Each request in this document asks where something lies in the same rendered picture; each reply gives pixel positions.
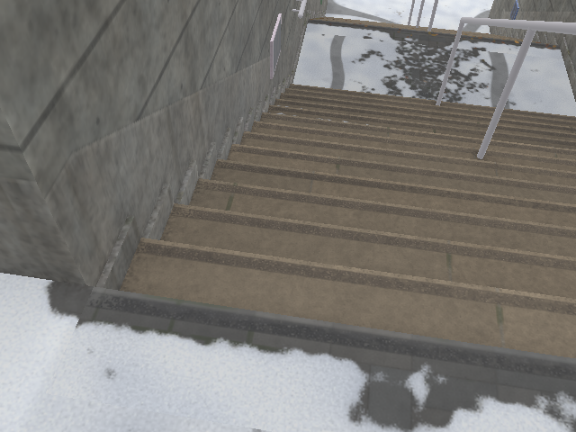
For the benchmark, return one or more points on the stairs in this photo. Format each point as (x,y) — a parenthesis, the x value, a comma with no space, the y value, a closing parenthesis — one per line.
(373,210)
(401,26)

